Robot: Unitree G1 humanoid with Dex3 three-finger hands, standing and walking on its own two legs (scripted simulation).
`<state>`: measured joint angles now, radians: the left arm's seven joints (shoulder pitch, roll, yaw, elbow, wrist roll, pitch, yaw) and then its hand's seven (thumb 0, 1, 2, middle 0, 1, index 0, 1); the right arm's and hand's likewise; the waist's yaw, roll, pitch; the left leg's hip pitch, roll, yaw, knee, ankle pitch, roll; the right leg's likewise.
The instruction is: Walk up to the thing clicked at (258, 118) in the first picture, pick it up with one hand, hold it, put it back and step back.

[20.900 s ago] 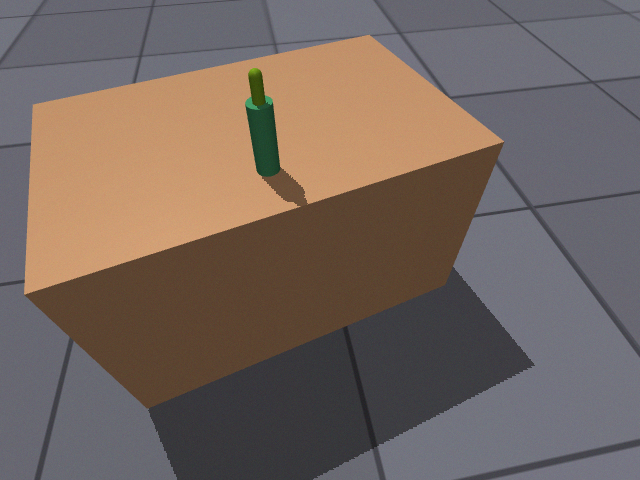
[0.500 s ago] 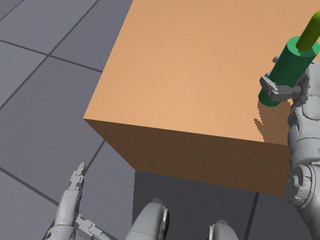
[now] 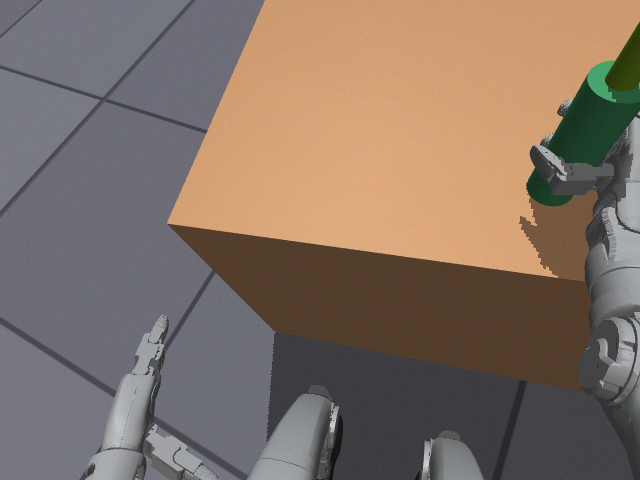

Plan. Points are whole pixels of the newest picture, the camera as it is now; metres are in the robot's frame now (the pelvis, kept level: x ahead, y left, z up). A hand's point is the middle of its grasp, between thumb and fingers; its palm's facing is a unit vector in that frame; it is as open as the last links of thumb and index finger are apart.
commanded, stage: loosen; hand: right
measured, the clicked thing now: (594, 121) +0.52 -0.18 +0.09
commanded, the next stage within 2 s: open in 0.08 s
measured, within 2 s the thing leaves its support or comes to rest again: neither
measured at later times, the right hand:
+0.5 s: hand (576, 137) +0.53 -0.18 +0.06, palm faces +0.13 +0.99 +0.01, open 10.6 cm
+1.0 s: hand out of the picture +0.52 -0.24 +0.14, palm faces +0.20 +0.98 -0.02, open 14.5 cm
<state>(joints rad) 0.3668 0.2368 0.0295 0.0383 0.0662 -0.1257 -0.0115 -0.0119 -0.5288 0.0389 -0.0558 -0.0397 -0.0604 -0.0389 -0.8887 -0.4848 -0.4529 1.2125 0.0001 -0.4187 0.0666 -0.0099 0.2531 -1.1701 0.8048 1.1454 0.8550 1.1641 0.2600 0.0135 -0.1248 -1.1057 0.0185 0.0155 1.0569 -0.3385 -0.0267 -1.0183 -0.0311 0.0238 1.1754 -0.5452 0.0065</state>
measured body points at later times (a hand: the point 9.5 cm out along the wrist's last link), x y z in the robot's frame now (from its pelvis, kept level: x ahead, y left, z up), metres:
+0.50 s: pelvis +0.01 +0.00 +0.00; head +0.14 -0.03 +0.43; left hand +0.16 +0.27 +0.00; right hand +0.52 -0.23 +0.06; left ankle +0.08 +0.14 -0.64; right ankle +0.00 -0.12 -0.64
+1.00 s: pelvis +0.02 +0.01 +0.02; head +0.12 -0.02 +0.46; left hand +0.16 +0.27 +0.01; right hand +0.51 -0.29 +0.14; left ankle +0.08 +0.14 -0.64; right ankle +0.00 -0.12 -0.64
